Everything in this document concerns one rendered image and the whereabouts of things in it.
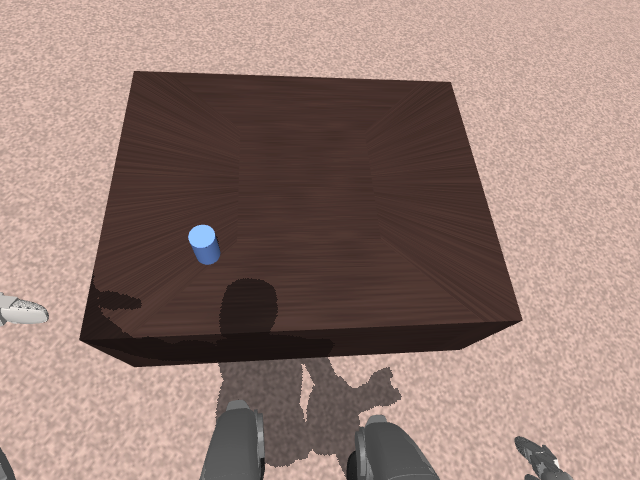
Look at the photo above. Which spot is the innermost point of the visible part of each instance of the right robot hand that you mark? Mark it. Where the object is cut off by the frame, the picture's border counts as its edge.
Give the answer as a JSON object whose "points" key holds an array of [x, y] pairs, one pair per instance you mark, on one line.
{"points": [[543, 461]]}

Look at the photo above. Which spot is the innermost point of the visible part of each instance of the can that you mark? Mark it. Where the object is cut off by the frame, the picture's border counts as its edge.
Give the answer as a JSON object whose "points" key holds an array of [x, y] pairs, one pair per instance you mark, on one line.
{"points": [[204, 244]]}

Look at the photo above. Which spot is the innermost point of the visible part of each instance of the left robot arm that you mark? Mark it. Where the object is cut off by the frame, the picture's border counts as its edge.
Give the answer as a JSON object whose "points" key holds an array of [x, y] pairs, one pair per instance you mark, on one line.
{"points": [[6, 472]]}

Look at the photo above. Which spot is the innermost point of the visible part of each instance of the left robot hand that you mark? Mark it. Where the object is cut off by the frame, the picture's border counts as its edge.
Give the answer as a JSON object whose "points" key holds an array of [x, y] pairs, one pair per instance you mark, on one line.
{"points": [[20, 311]]}

